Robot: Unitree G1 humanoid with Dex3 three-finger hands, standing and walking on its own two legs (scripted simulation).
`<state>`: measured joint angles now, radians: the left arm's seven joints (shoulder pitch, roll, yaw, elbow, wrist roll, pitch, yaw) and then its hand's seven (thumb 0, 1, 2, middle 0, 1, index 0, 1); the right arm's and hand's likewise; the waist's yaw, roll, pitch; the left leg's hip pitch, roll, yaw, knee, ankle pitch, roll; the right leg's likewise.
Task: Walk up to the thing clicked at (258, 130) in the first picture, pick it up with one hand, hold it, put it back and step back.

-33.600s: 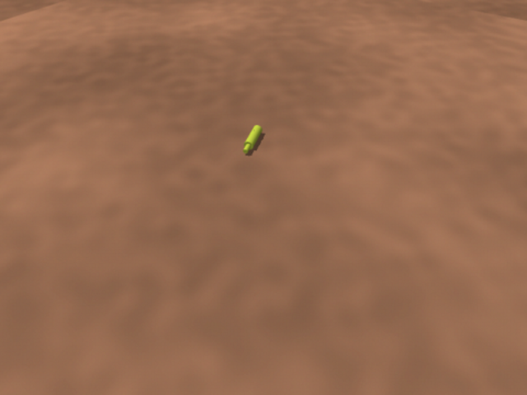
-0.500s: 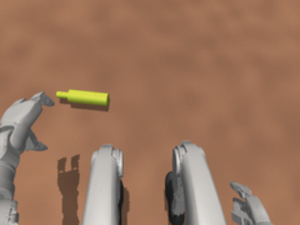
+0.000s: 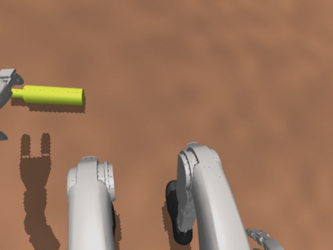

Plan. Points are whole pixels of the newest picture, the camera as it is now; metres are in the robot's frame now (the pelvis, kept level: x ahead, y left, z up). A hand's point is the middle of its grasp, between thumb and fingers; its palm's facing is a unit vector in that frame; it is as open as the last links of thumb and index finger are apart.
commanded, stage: rise first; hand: left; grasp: from above
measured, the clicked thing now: (46, 95) +0.55 +0.30 -0.33
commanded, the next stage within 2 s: none
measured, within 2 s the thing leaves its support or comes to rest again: neither
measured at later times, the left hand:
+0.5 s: hand (10, 103) +0.47 +0.34 -0.18, palm faces -0.48 -0.01 -0.88, open 14.3 cm
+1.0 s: hand (18, 99) +0.49 +0.33 -0.20, palm faces -0.47 -0.01 -0.88, open 14.2 cm
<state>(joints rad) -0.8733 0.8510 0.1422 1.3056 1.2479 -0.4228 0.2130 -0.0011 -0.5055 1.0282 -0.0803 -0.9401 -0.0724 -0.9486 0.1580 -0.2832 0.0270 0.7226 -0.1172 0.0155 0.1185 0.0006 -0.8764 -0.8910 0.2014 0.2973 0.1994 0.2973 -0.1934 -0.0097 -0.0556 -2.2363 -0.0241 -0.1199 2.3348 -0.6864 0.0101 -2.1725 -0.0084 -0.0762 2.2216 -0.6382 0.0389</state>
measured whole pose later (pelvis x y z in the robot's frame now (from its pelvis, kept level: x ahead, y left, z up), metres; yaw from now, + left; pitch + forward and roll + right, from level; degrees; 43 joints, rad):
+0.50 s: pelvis +0.01 +0.00 -0.02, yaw -2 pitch +34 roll -10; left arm -0.98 0.95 0.14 1.41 1.38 -0.46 0.32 0.00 -0.54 1.03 -0.08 -0.96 -0.07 -0.96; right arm 0.12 -0.28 0.08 0.71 -0.17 0.05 0.13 0.00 -0.91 -0.90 0.20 0.30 0.20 0.30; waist -0.24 -0.03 -0.01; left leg -2.30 -0.02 -0.14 2.43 -0.73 0.01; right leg -2.24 0.01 -0.09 2.30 -0.66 0.05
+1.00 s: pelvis +0.01 +0.00 -0.03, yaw -3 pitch +34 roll -11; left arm -1.02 0.97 0.12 1.44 1.38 -0.41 0.33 0.00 -0.54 1.02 -0.08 -1.00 -0.08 -1.00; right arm 0.13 -0.28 0.12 0.69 -0.17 0.04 0.14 0.00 -0.91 -0.90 0.20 0.30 0.20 0.30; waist -0.28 -0.04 0.02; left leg -2.33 -0.02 -0.16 2.45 -0.73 0.01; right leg -2.25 0.01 -0.10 2.31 -0.66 0.05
